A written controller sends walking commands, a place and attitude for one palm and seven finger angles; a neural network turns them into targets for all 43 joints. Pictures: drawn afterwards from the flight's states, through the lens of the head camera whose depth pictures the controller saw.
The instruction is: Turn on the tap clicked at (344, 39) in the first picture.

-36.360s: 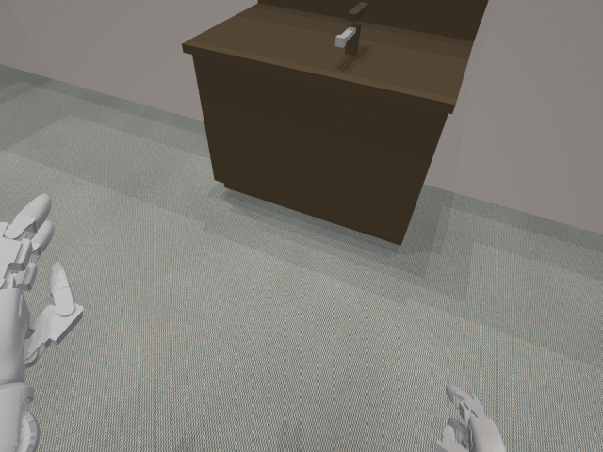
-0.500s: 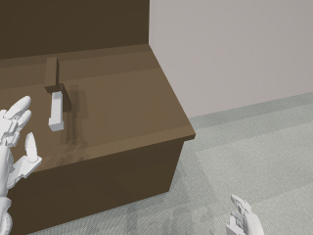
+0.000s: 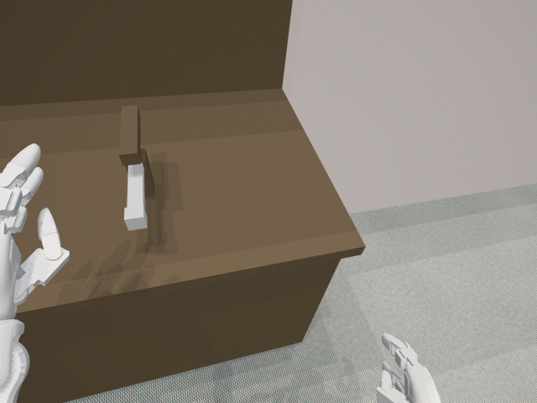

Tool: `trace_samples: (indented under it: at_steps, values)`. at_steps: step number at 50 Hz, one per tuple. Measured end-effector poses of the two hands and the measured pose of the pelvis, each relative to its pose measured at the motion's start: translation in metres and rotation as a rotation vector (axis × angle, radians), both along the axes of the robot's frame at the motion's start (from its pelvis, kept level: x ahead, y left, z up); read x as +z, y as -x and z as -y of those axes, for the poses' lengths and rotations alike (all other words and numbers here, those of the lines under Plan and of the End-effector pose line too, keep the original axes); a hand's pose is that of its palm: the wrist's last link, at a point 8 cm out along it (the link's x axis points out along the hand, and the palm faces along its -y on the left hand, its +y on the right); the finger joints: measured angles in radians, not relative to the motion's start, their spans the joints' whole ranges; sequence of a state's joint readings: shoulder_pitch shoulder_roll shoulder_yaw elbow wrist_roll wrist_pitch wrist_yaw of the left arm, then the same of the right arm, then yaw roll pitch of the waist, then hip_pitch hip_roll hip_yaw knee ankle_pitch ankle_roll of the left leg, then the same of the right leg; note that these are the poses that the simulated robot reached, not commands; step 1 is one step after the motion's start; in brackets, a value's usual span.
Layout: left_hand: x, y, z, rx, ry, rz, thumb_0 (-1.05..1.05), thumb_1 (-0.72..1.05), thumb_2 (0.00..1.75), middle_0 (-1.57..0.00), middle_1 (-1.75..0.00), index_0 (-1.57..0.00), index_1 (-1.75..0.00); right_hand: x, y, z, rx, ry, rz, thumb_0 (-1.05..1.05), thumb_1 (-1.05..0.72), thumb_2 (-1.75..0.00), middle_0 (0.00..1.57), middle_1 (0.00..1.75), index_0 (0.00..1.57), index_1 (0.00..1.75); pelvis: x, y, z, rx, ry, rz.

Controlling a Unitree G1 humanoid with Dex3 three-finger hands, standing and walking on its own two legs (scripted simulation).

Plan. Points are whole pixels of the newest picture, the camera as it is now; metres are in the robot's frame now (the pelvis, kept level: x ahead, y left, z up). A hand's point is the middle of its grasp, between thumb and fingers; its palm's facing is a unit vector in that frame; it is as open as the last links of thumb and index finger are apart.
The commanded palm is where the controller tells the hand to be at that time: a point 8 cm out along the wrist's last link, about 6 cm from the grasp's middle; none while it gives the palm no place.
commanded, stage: come to a stop and stand still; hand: left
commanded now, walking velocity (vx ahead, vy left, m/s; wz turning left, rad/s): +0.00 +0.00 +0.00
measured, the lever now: (136, 218) +0.35 +0.25 +0.06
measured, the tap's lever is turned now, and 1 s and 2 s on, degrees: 0 0 0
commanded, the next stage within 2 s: look again from close up in 0.46 s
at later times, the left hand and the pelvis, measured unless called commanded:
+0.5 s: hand (89, 244) +0.24 +0.24 +0.16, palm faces +0.39 -0.85 -0.36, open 7.4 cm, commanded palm +0.18 +0.27 +0.18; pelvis +0.02 -0.01 +0.00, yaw +0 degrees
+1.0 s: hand (83, 226) +0.25 +0.24 +0.18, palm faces +0.40 -0.79 -0.46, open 7.4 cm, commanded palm +0.17 +0.26 +0.17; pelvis +0.01 -0.02 +0.00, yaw +2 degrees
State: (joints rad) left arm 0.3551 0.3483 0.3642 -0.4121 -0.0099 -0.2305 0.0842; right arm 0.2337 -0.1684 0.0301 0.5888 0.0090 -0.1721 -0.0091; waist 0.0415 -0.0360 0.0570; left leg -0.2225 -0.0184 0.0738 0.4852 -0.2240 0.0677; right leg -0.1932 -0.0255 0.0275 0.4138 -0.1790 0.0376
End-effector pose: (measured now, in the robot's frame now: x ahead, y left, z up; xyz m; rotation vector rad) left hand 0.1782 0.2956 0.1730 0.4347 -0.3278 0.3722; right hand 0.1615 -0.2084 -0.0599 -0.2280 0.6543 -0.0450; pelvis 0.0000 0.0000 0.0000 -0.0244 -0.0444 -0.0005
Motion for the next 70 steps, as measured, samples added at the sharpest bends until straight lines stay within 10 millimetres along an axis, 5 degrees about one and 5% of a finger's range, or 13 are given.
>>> trace_samples:
  at_steps: [14, 47, 50, 53, 56, 62, 70]
  values:
    - [-0.001, -0.019, 0.011, -0.024, 0.001, -0.048, 0.02, 0.89, 0.9, -0.21, -0.3, -0.21, -0.3, 0.003, -0.024, 0.014, -0.036, 0.007, -0.001, 0.02, -0.9, -0.89, 0.2, 0.3, 0.2, 0.3, 0.001, -0.016, 0.005, 0.001, -0.003, -0.01]
    - [0.0, -0.016, 0.027, 0.007, 0.009, -0.09, 0.02, 0.89, 0.9, -0.21, -0.3, -0.21, -0.3, -0.006, -0.016, 0.038, -0.076, 0.004, -0.043, 0.02, -0.9, -0.89, 0.2, 0.3, 0.2, 0.3, 0.003, -0.018, 0.02, 0.004, -0.007, -0.015]
    - [0.022, -0.028, 0.016, -0.002, -0.122, -0.037, 0.02, 0.89, 0.9, -0.22, -0.3, -0.22, -0.3, -0.01, -0.016, 0.033, 0.01, 0.048, -0.057, 0.01, -0.9, -0.89, 0.2, 0.3, 0.2, 0.3, 0.0, -0.013, 0.025, 0.043, -0.013, -0.011]
    - [0.032, -0.035, -0.003, 0.053, -0.018, -0.033, 0.02, 0.89, 0.9, -0.22, -0.3, -0.22, -0.3, -0.015, -0.019, 0.034, 0.052, 0.025, -0.076, 0.02, -0.9, -0.89, 0.2, 0.3, 0.2, 0.3, 0.0, -0.012, 0.029, 0.043, -0.017, -0.015]
    - [0.016, -0.029, 0.003, 0.075, 0.066, -0.119, 0.01, 0.89, 0.9, -0.21, -0.3, -0.21, -0.3, -0.013, -0.025, 0.039, 0.045, -0.01, -0.042, 0.02, -0.9, -0.89, 0.21, 0.3, 0.2, 0.3, 0.0, -0.012, 0.031, 0.036, -0.019, -0.015]
    - [-0.024, 0.004, 0.046, 0.031, 0.077, -0.216, 0.02, 0.9, 0.9, -0.21, -0.3, -0.21, -0.3, -0.006, -0.04, 0.05, 0.057, 0.002, 0.048, 0.02, -0.9, -0.89, 0.21, 0.3, 0.2, 0.3, -0.007, -0.006, 0.042, 0.048, -0.027, -0.021]
    - [-0.014, 0.023, 0.042, 0.196, 0.078, -0.059, 0.02, 0.89, 0.9, -0.22, -0.3, -0.21, -0.3, -0.02, -0.051, 0.054, 0.124, 0.005, 0.043, 0.02, -0.9, -0.89, 0.2, 0.3, 0.2, 0.3, -0.015, -0.002, 0.064, 0.096, -0.021, -0.021]
